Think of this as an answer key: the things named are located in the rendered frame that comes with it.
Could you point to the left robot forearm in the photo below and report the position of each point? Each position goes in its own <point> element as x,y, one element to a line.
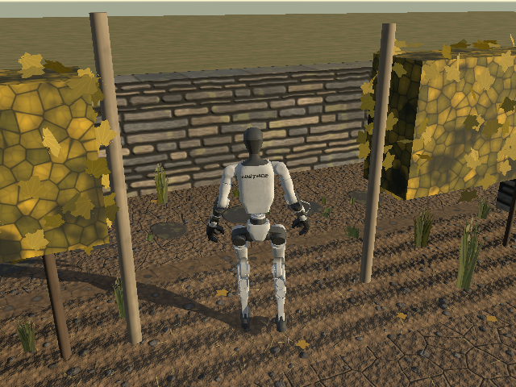
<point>216,214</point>

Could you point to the robot left hand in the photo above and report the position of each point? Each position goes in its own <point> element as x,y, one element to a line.
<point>211,230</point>

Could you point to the left robot foot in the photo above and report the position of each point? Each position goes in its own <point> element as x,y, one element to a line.
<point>245,322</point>

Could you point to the robot right hand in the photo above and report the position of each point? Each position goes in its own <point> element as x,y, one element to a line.
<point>299,223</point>

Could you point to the humanoid robot torso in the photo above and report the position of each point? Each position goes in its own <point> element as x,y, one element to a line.
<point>256,193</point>

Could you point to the right robot upper arm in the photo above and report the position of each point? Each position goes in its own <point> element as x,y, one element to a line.
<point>280,168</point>

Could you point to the right robot forearm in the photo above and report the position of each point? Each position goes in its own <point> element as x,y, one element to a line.
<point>299,209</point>

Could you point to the left robot upper arm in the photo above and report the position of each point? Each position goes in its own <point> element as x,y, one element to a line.
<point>225,185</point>

